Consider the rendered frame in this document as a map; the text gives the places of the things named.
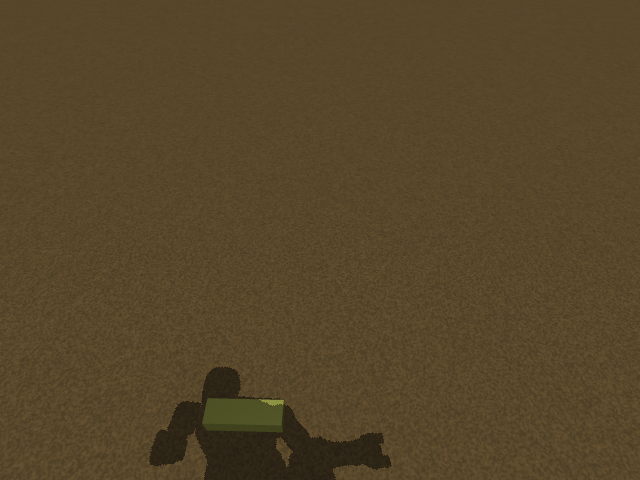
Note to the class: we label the carton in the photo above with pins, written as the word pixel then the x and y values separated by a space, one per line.
pixel 255 415

